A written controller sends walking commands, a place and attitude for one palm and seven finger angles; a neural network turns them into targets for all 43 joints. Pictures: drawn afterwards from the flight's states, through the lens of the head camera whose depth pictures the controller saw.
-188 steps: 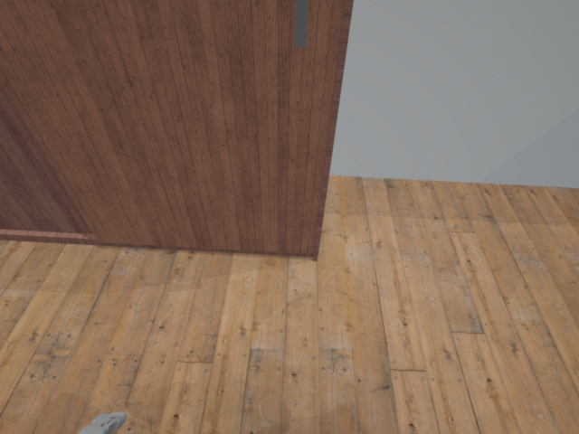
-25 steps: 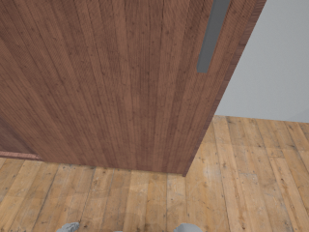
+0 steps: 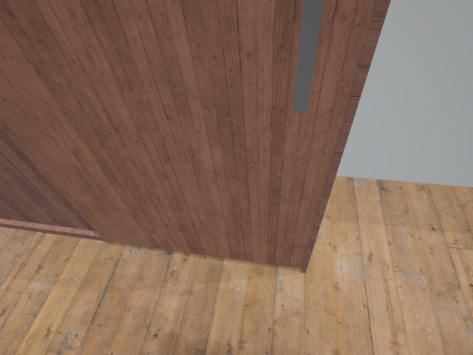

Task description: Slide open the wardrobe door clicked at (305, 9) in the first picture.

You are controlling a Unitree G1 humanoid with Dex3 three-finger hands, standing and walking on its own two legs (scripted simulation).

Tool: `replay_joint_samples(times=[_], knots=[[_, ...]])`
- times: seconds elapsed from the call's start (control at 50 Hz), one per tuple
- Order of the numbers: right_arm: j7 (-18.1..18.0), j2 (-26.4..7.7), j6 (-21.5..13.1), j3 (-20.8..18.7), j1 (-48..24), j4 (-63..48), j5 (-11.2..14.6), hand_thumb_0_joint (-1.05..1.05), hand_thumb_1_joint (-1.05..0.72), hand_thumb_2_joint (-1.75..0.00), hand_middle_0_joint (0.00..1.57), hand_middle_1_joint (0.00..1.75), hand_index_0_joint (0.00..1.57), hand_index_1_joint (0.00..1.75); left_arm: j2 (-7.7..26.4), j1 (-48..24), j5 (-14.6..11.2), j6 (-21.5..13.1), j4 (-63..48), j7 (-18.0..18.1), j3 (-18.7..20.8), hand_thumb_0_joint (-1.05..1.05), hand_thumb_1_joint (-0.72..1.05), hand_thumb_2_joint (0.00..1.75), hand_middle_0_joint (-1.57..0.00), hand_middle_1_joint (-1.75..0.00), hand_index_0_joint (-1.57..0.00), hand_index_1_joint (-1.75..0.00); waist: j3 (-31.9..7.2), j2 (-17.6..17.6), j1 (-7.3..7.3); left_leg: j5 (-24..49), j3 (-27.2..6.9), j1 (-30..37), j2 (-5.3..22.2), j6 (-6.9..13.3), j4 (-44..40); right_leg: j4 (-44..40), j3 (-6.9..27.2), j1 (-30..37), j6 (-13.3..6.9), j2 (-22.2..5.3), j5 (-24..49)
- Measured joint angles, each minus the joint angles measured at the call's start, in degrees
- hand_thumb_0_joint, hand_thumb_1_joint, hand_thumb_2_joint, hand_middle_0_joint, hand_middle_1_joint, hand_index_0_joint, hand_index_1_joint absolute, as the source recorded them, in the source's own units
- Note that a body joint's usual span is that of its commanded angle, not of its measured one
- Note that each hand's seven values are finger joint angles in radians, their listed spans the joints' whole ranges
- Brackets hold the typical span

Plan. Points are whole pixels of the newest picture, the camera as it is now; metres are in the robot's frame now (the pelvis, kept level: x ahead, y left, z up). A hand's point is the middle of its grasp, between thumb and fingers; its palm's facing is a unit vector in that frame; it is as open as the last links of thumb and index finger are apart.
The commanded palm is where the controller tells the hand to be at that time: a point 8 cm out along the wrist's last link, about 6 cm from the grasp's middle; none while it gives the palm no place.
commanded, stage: come to a stop and stand still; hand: right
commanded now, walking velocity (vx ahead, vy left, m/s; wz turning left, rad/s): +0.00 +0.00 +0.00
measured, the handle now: (308, 32) +0.54 -0.08 +0.27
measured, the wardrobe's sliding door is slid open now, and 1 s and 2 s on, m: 0.00 0.00 0.00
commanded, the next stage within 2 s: look again from close up in 0.56 s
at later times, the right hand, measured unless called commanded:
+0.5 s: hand out of the picture +0.02 -0.13 -0.18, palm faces +0.07 +0.98 -0.21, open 7.2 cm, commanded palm none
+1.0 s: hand out of the picture -0.02 -0.16 -0.19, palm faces +0.04 +0.98 -0.20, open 7.4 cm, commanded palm none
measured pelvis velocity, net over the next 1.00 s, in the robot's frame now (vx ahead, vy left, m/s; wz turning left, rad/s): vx -0.01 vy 0.01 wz -0.02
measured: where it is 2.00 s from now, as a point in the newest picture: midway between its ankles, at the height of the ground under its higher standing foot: outside the picture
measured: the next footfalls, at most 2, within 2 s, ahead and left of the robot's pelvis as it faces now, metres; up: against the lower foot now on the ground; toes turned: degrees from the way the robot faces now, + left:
left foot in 0.12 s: +0.01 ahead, +0.16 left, +0.00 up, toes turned +2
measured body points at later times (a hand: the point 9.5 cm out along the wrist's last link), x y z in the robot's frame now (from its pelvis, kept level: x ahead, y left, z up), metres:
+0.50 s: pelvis +0.00 +0.06 -0.01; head +0.00 +0.06 +0.44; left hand +0.00 +0.27 -0.17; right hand +0.02 -0.18 -0.17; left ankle -0.03 +0.16 -0.75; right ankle +0.00 -0.09 -0.75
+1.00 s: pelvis -0.01 +0.01 -0.01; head -0.01 +0.01 +0.44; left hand +0.03 +0.25 -0.16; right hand -0.02 -0.21 -0.17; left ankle -0.03 +0.16 -0.75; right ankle +0.00 -0.09 -0.75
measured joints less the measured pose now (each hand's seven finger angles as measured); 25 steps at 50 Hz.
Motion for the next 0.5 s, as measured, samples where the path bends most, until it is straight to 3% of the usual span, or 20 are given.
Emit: replay_joint_samples(times=[0.08,0.12,0.14,0.22,0.28,0.32,0.42,0.5], knots=[[-0.2,1.0,-1.3,0.6,-3.3,-0.8,0.4,0.01,-0.91,-0.90,0.20,0.30,0.20,0.30,0.4,1.5,-0.1,0.4,2.0,-0.4,0.3,0.00,0.91,0.90,-0.20,-0.30,-0.21,-0.30,0.3,-1.7,1.22,2.0,1.1,4.9,0.1,1.0,-11.8,2.4,0.4,-1.6,1.2,-0.5,-0.8],[-0.5,1.2,-2.6,0.9,-4.4,-1.4,0.5,0.01,-0.91,-0.90,0.20,0.30,0.20,0.30,0.3,2.7,-0.4,0.5,3.0,-0.7,0.4,0.00,0.90,0.90,-0.20,-0.30,-0.21,-0.30,-0.4,-1.5,1.19,8.0,1.4,8.8,0.7,1.5,-20.4,4.8,0.3,-2.7,2.0,0.1,-2.0],[-0.8,1.6,-3.3,1.0,-4.9,-1.1,0.5,0.01,-0.91,-0.90,0.20,0.30,0.20,0.30,0.5,2.8,-0.7,0.7,3.6,-0.9,0.4,0.01,0.90,0.90,-0.20,-0.30,-0.21,-0.30,-0.6,-2.0,1.02,6.8,1.5,9.6,0.5,1.9,-21.7,6.5,0.3,-3.3,2.5,-0.2,-2.9],[-1.6,3.8,-4.5,2.0,-5.7,-0.6,0.6,0.00,-0.92,-0.90,0.20,0.30,0.20,0.30,1.0,3.2,-0.6,1.7,4.7,-1.2,0.0,0.01,0.91,0.90,-0.20,-0.30,-0.20,-0.30,-2.1,-5.2,1.63,6.2,3.1,10.8,-1.1,3.5,-21.3,9.5,1.7,-3.5,2.8,-1.5,-8.2],[-2.1,4.3,-5.2,2.3,-5.9,-0.5,0.9,0.00,-0.93,-0.90,0.20,0.30,0.20,0.30,0.4,2.6,-0.7,1.5,4.9,-1.3,-0.4,0.01,0.91,0.90,-0.20,-0.30,-0.20,-0.30,-2.4,-5.6,1.31,5.9,4.1,11.7,-1.9,4.1,-21.1,8.6,1.8,-2.9,2.9,-2.3,-5.4],[-2.4,4.1,-5.4,2.2,-5.8,-0.3,1.3,0.00,-0.94,-0.90,0.20,0.30,0.20,0.30,-0.4,1.5,-0.7,1.1,5.3,-1.2,-0.6,0.01,0.91,0.90,-0.20,-0.30,-0.20,-0.30,-2.2,-5.0,0.92,5.3,4.3,12.2,-2.1,4.2,-20.3,7.7,2.0,-1.9,3.6,-2.5,-2.0],[-2.6,2.8,-4.7,2.0,-4.1,0.6,1.2,-0.01,-0.96,-0.90,0.20,0.30,0.20,0.30,-1.9,-1.0,-0.8,0.5,4.8,-1.4,-1.1,0.01,0.91,0.90,-0.20,-0.30,-0.20,-0.30,-2.5,-3.1,-0.28,5.8,3.8,13.0,-2.0,4.4,-21.7,5.1,1.3,-0.2,4.5,-2.4,-2.3],[-2.3,3.0,-4.5,2.4,-2.1,1.6,1.1,-0.01,-0.95,-0.90,0.20,0.30,0.20,0.30,-0.8,-2.2,-0.7,0.6,4.7,-1.0,-1.1,0.02,0.93,0.90,-0.20,-0.30,-0.20,-0.30,-1.2,-3.3,-1.14,6.7,3.7,13.2,-2.0,4.4,-22.9,3.9,1.2,0.0,4.4,-2.4,-1.5]])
